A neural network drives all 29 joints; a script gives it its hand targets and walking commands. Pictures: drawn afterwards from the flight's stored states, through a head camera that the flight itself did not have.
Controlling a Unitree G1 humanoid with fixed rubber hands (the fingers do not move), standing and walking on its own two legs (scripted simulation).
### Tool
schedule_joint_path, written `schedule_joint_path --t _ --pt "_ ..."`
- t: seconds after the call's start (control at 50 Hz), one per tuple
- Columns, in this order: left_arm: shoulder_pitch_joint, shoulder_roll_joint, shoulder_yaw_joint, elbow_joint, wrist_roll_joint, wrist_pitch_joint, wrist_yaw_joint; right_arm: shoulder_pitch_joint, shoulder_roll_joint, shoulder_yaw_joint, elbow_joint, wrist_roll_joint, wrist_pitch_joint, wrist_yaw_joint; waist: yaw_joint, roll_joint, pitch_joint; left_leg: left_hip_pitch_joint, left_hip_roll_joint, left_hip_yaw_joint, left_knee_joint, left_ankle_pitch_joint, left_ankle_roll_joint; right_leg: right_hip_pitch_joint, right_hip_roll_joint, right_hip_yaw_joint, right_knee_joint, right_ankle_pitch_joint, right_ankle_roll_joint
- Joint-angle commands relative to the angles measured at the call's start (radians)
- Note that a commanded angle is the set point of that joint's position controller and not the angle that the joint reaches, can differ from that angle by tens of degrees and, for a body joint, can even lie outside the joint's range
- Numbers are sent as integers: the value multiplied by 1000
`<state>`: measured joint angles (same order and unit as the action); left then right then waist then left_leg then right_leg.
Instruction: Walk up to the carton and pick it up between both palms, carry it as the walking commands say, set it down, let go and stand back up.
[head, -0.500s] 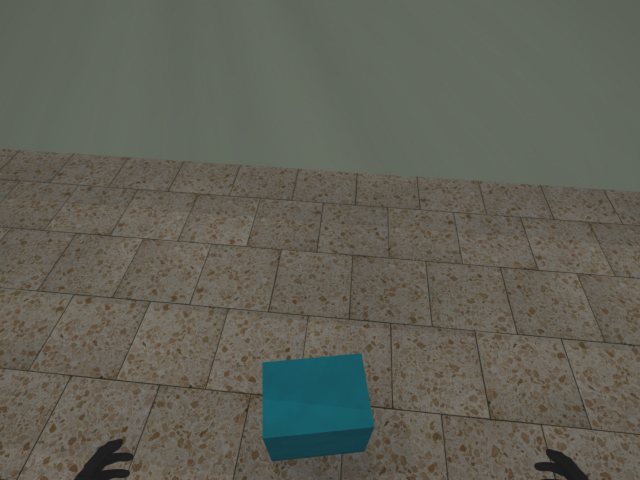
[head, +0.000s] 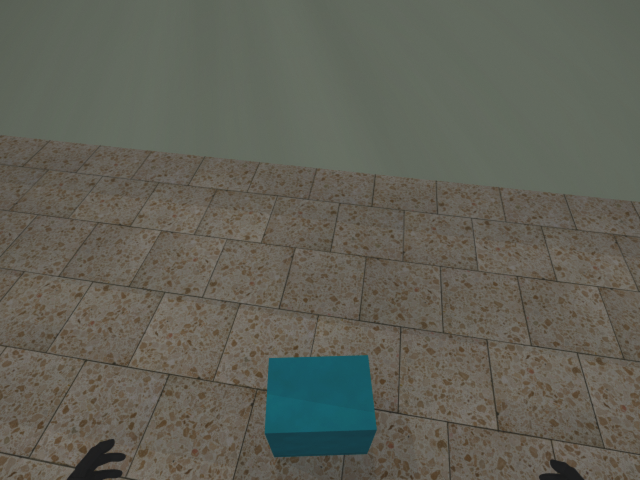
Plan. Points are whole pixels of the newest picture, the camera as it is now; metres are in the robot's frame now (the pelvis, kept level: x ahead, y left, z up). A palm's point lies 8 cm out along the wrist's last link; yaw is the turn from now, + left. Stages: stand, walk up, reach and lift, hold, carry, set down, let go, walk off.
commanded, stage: walk up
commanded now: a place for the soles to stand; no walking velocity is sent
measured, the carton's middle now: (319, 407) +0.40 +0.02 -0.65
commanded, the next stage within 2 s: reach and lift in 0.18 s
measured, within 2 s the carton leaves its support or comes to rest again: neither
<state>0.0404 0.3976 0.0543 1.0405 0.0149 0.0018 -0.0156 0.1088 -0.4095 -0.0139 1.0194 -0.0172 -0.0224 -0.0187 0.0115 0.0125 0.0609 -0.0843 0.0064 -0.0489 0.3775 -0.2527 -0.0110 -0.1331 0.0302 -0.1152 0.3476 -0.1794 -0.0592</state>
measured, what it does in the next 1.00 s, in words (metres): lowers itself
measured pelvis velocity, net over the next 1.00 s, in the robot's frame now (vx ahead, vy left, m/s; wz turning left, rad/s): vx -0.08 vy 0.03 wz -0.05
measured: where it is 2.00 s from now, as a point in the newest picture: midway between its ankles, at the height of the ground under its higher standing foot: outside the picture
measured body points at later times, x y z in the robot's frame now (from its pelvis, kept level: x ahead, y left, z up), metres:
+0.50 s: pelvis -0.02 +0.02 -0.03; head +0.07 +0.01 +0.41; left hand +0.18 +0.30 -0.12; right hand +0.17 -0.27 -0.13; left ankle -0.03 +0.13 -0.75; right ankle +0.01 -0.08 -0.75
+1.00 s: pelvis -0.08 +0.03 -0.08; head +0.13 +0.01 +0.32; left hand +0.30 +0.28 -0.17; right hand +0.31 -0.24 -0.18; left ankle -0.03 +0.13 -0.75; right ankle +0.01 -0.08 -0.75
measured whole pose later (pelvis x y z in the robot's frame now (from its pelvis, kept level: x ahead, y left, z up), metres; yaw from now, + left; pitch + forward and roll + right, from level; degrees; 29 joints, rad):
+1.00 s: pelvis -0.08 +0.03 -0.08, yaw -3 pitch +22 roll +1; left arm -0.55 0.30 0.22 0.70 -0.07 0.26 -0.01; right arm -0.63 -0.36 -0.17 0.77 0.01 0.28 0.06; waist 0.05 0.00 0.09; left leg -1.00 -0.02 0.04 1.01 -0.40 0.02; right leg -1.07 -0.02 -0.04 0.98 -0.29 -0.03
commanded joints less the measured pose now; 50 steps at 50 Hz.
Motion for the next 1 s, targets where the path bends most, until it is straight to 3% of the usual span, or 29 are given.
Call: schedule_joint_path --t 0.0,0.16,0.18,0.24,0.28,0.36,0.42,0.54,0.62,0.84,0.98 --pt "-49 185 35 -54 1 -8 3 -15 -173 -32 -44 0 -8 -5 0 -21 -74 -89 93 -61 -29 195 51 99 -173 162 -61 87 -1" --pt "-47 188 40 -70 2 -4 1 3 -180 -31 -53 0 -9 -5 3 -16 -66 -114 85 -74 -13 195 55 93 -175 150 -51 34 -7" --pt "-159 68 63 -421 27 48 -50 -196 -63 -142 -404 -38 66 40 0 -6 24 -303 -76 75 69 6 -21 -14 -46 116 34 -10 40" --pt "-35 135 133 -472 55 177 -69 -72 -84 -132 -492 -53 232 59 -9 17 25 -390 -34 77 43 -56 23 83 -20 89 117 -29 61" --pt "3 144 137 -519 34 218 -66 -26 -70 -151 -498 -40 276 61 -12 7 -51 -392 -35 73 46 -54 16 121 -24 102 147 7 76" --pt "40 81 151 -544 43 234 -64 -45 -54 -149 -552 -56 281 62 21 -21 -99 -385 -32 58 134 13 1 62 -40 154 201 60 69" --pt "-35 52 166 -567 23 239 -59 -146 -50 -147 -593 -49 286 65 34 -24 -136 -454 -20 47 212 23 -3 -3 -36 173 275 54 66" --pt "-168 9 153 -587 -17 248 -16 -291 -68 -174 -559 -23 287 75 10 -3 -325 -516 -27 32 335 153 -31 -149 -28 147 424 154 52" --pt "-215 9 158 -553 -31 250 17 -369 -83 -179 -497 -12 286 83 18 -10 -397 -560 -27 24 376 225 -37 -221 -23 146 483 200 42" --pt "-565 20 169 -487 -76 255 16 -741 -85 -177 -388 25 292 84 36 -33 -493 -759 -23 43 441 37 -25 -402 -29 153 542 30 36" --pt "-809 43 203 -420 -87 234 6 -988 -101 -190 -324 31 277 66 41 -37 -636 -883 -28 57 491 -24 -27 -436 -26 156 593 6 45"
